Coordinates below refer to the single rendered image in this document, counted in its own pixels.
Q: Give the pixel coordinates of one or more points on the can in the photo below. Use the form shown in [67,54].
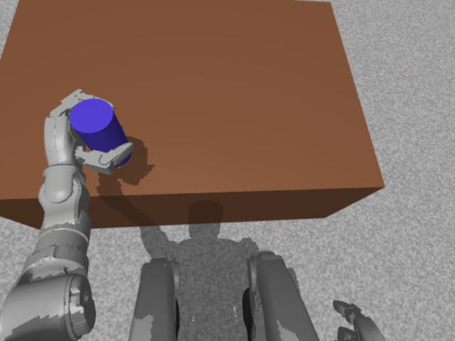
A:
[96,123]

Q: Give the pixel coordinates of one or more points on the right robot hand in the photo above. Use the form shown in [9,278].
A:
[365,328]

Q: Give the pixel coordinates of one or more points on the left robot arm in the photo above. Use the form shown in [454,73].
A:
[51,300]

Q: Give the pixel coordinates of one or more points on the left robot hand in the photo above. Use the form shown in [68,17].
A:
[63,145]

